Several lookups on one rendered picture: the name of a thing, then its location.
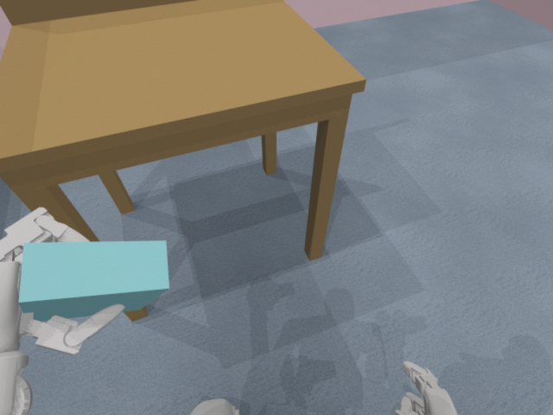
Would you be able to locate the sponge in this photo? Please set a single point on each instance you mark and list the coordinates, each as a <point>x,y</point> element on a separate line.
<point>75,279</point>

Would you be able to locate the robot right hand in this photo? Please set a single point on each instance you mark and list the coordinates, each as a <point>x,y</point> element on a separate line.
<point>436,401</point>

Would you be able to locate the table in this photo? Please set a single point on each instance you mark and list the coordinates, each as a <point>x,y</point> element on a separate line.
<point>88,87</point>

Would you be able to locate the robot left hand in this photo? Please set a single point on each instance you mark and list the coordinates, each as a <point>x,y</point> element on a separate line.
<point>58,334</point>

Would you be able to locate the left robot forearm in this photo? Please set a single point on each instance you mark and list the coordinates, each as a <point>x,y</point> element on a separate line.
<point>15,391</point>

